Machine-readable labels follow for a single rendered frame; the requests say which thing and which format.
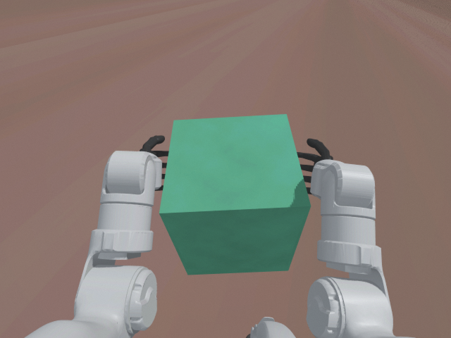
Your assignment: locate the robot right hand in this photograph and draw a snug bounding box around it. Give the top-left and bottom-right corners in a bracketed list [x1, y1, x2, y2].
[297, 139, 333, 194]

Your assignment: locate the robot left hand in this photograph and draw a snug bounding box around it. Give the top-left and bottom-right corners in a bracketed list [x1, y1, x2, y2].
[140, 135, 169, 191]

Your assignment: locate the right robot forearm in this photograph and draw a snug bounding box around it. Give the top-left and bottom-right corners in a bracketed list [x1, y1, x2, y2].
[310, 159, 393, 318]

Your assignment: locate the right robot shin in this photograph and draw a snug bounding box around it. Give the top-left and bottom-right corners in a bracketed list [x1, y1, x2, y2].
[259, 317, 275, 323]

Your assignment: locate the carton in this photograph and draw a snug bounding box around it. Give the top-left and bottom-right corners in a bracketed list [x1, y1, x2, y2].
[159, 114, 311, 275]

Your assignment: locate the left robot forearm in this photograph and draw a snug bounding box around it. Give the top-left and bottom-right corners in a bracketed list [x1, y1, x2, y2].
[74, 151, 162, 316]

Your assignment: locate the robot right upper arm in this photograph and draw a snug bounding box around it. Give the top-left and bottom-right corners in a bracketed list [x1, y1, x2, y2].
[307, 276, 415, 338]

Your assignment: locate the robot right thigh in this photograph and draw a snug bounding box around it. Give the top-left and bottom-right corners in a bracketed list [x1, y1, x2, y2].
[250, 321, 296, 338]

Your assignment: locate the robot left upper arm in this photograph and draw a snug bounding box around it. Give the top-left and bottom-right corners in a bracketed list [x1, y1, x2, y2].
[25, 265, 157, 338]

